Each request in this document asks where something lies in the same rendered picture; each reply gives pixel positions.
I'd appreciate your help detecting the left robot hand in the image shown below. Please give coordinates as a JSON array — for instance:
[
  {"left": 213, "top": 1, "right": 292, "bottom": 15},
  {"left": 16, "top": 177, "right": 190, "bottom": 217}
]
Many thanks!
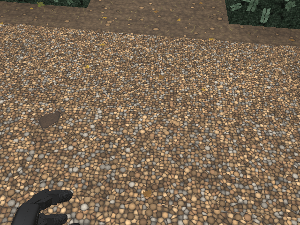
[{"left": 10, "top": 188, "right": 80, "bottom": 225}]

